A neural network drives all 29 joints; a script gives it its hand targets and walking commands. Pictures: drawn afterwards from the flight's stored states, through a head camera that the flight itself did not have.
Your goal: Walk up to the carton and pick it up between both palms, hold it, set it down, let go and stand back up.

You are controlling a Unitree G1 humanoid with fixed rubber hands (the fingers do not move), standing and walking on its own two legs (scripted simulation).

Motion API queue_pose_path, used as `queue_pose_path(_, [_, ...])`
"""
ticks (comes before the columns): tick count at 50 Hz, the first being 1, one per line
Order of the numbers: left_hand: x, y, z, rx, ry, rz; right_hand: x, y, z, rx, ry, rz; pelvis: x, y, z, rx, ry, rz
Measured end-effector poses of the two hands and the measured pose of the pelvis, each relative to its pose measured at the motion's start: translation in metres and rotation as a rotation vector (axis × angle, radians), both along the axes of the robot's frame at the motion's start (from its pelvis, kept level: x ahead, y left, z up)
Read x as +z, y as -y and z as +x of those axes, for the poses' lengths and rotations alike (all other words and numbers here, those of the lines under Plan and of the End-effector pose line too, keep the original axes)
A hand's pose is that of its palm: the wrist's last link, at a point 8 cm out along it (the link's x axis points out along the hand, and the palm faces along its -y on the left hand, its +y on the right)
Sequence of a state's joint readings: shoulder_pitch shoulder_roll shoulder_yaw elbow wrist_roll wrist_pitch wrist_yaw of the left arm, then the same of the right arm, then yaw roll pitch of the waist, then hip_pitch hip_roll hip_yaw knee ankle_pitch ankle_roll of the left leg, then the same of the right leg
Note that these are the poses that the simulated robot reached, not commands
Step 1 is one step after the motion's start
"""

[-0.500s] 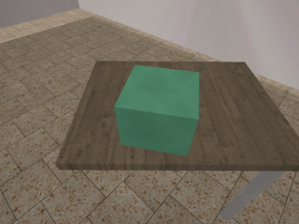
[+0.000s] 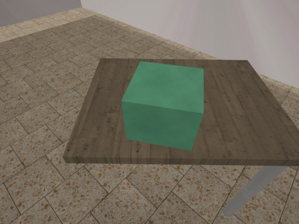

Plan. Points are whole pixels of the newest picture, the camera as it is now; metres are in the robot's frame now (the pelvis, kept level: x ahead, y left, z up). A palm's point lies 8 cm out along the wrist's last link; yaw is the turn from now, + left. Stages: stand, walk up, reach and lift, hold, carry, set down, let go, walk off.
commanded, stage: stand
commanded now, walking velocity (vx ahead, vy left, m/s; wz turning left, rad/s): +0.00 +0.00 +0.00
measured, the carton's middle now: (164, 104) +0.50 -0.04 +0.06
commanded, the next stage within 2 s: none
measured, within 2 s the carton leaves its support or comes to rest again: neither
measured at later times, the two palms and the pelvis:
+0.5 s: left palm out of the picture +0.01 +0.25 -0.12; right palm out of the picture +0.03 -0.26 -0.13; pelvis +0.01 -0.01 +0.00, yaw +0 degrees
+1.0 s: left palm out of the picture +0.01 +0.24 -0.13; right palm out of the picture +0.02 -0.25 -0.13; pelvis +0.01 -0.01 +0.00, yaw +0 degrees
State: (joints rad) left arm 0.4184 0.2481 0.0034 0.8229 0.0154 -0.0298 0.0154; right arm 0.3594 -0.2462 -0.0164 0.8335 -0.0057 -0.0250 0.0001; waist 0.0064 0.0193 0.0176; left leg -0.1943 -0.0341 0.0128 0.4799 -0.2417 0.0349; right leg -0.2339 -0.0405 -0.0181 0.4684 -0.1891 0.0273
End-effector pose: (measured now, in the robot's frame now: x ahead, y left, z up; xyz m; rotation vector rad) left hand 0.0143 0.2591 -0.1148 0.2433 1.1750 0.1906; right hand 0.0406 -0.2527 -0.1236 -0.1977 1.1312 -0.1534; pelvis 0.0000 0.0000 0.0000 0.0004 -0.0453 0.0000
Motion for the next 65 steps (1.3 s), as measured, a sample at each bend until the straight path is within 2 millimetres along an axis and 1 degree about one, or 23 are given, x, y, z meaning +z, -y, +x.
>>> queue_pose_path(4, [-0.001,0.001,-0.006,0.005,-0.02,0.0,-0.001,0.0,-0.002,0.001,-0.011,0.0,0.0,0.0,0.0,0.0,-0.001,0.001])
queue_pose_path(9, [-0.003,0.003,-0.008,0.01,-0.034,-0.003,-0.003,0.001,-0.003,-0.001,-0.022,0.0,0.0,0.001,0.001,0.0,-0.001,0.001])
queue_pose_path(27, [-0.007,0.014,0.001,0.01,-0.056,-0.013,-0.006,0.003,-0.008,-0.022,-0.064,0.004,0.001,0.007,0.006,0.0,-0.002,0.0])
queue_pose_path(48, [-0.011,0.023,-0.007,0.036,-0.121,-0.025,-0.011,0.001,-0.02,-0.036,-0.137,0.011,0.003,0.011,0.012,-0.002,-0.012,0.0])
queue_pose_path(65, [-0.013,0.028,-0.001,0.042,-0.138,-0.033,-0.013,-0.002,-0.02,-0.047,-0.159,0.018,0.003,0.012,0.017,-0.004,-0.013,-0.001])
